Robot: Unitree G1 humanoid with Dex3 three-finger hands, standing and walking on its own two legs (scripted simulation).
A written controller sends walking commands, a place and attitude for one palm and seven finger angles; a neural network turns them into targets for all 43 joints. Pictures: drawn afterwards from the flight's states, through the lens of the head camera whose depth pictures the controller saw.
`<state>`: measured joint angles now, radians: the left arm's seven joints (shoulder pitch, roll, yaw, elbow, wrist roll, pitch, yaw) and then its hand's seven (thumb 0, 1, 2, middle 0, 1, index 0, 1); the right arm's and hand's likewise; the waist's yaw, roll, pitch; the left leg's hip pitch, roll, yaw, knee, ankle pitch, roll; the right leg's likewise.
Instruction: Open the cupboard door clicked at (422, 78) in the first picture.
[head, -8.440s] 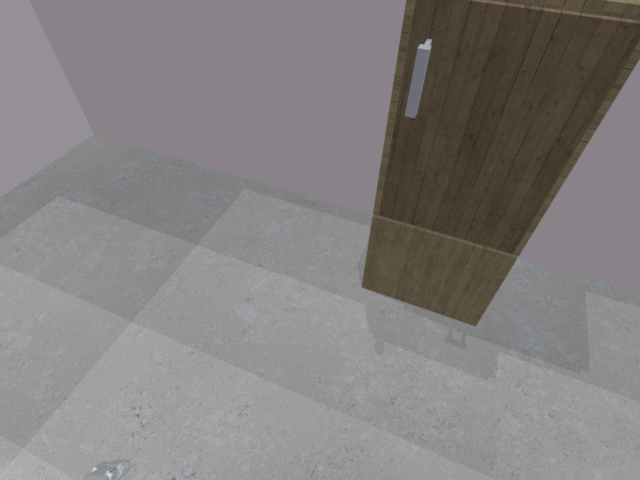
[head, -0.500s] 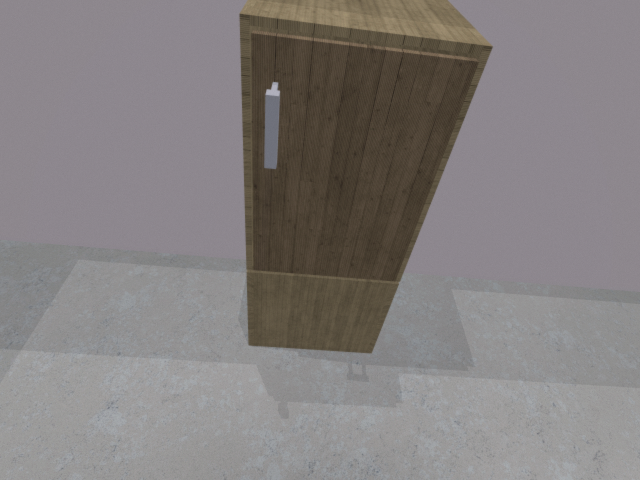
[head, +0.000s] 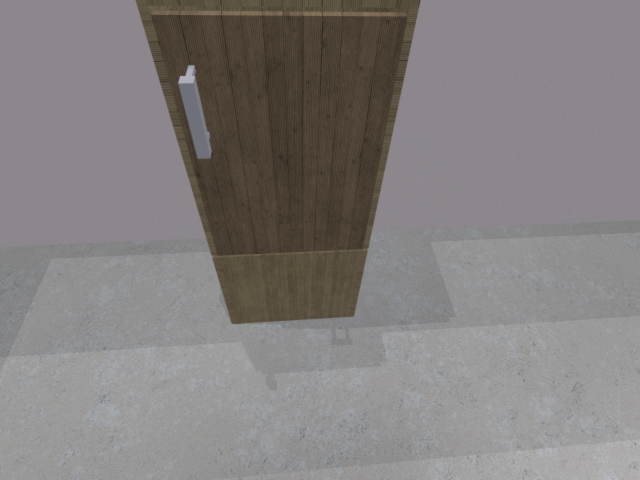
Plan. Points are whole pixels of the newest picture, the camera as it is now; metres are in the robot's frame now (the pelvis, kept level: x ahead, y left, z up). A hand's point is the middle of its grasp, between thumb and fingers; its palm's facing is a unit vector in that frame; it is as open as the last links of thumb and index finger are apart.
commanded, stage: shuffle to correct the standing spot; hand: left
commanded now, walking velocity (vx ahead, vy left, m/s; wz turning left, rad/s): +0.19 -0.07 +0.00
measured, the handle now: (197, 113) +0.68 +0.19 +0.09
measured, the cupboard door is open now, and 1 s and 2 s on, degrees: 0 0 0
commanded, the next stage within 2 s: come to a stop and stand still in 0.42 s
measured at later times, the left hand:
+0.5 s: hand out of the picture +0.01 +0.07 -0.17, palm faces +0.14 -0.98 -0.11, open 7.3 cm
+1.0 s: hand (251, 446) +0.21 +0.09 -0.19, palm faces +0.02 -0.97 -0.23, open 7.3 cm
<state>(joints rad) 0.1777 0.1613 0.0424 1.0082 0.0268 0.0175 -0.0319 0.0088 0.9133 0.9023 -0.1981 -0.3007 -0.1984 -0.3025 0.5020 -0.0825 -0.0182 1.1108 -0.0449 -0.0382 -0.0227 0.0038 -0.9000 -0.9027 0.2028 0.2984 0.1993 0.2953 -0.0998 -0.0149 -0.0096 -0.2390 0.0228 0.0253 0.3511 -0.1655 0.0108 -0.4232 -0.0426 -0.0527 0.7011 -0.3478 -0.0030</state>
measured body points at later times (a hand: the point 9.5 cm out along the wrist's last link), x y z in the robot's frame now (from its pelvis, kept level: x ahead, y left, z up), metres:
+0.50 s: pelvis +0.12 -0.06 -0.01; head +0.14 -0.05 +0.44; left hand +0.01 +0.12 -0.16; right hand +0.26 -0.27 -0.15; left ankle +0.20 +0.04 -0.72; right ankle +0.03 -0.12 -0.75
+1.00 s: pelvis +0.17 -0.09 -0.02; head +0.19 -0.10 +0.43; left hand +0.21 +0.14 -0.17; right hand +0.23 -0.32 -0.17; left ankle +0.21 +0.03 -0.75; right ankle +0.17 -0.20 -0.75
